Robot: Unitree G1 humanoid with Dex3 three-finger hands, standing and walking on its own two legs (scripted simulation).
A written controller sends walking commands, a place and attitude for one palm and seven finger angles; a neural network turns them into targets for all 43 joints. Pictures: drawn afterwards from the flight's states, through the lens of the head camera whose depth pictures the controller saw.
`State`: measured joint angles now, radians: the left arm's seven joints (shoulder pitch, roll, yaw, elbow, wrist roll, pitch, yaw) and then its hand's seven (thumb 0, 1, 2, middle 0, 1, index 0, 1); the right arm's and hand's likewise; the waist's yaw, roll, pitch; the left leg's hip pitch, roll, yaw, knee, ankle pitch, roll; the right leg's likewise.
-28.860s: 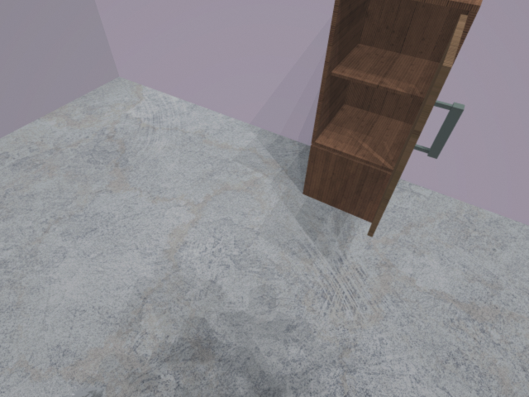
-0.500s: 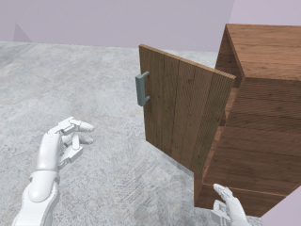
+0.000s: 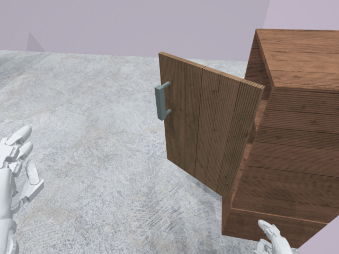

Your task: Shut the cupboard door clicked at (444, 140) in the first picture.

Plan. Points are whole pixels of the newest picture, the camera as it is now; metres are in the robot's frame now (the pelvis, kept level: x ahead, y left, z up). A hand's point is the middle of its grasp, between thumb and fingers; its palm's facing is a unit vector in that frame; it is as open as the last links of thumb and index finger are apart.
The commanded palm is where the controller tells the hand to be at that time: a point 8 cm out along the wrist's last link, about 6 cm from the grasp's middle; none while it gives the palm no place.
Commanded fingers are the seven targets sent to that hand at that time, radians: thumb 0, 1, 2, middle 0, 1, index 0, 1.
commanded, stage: draw the hand back to the body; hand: left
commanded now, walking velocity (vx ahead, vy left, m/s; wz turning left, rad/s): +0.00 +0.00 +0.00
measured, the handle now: (164, 101) +0.65 +0.11 +0.01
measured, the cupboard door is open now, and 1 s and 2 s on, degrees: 59 59 59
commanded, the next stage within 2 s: step back with the hand held close in 0.16 s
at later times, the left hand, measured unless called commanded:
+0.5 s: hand (52, 177) +0.20 +0.25 +0.16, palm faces +0.39 -0.79 -0.47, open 7.4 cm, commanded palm +0.15 +0.29 +0.17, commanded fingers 0.00 0.90 0.90 -0.20 -0.30 -0.20 -0.30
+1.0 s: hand (20, 198) +0.16 +0.28 +0.15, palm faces +0.39 -0.78 -0.48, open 7.4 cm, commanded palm +0.09 +0.32 +0.17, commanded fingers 0.00 0.90 0.90 -0.20 -0.30 -0.20 -0.30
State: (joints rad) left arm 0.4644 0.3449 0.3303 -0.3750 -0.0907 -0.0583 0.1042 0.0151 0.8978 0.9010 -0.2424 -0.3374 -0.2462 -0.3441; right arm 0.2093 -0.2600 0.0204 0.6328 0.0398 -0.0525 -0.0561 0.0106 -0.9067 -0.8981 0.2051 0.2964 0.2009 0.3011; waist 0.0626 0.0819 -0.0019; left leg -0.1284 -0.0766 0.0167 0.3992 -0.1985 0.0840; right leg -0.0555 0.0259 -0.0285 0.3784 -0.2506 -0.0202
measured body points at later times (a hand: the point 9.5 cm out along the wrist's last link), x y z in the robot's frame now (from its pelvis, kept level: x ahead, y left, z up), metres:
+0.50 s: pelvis +0.00 -0.01 +0.00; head +0.00 -0.04 +0.45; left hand +0.17 +0.29 +0.18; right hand +0.18 -0.26 -0.10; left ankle +0.02 +0.06 -0.74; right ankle -0.02 -0.11 -0.74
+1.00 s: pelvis -0.05 +0.02 -0.01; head -0.04 +0.03 +0.44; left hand +0.13 +0.32 +0.18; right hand +0.11 -0.23 -0.09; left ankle +0.02 +0.06 -0.74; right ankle -0.03 -0.11 -0.74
